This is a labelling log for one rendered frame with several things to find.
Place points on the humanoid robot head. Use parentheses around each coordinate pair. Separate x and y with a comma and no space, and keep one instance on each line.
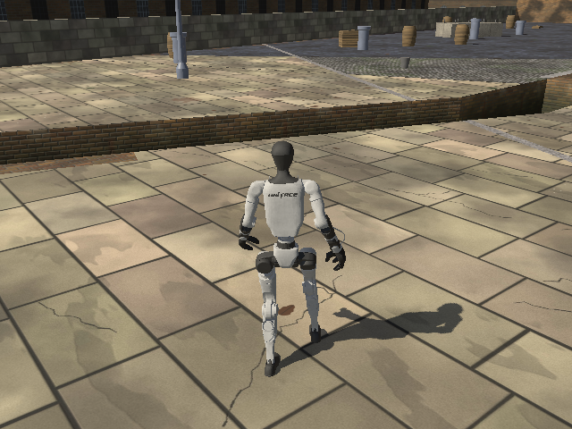
(282,153)

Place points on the left robot upper arm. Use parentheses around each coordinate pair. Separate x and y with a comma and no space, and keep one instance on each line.
(254,191)

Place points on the right robot forearm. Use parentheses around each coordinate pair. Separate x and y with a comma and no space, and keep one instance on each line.
(331,237)

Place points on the left robot forearm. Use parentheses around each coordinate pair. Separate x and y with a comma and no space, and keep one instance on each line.
(244,231)

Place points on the right robot upper arm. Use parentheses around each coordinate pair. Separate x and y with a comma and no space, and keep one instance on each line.
(317,203)

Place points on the left robot hand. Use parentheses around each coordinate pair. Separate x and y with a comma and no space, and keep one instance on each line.
(243,244)

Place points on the right robot hand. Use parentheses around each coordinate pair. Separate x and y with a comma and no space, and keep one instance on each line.
(338,257)

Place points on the robot right thigh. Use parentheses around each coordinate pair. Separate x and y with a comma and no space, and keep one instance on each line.
(307,262)

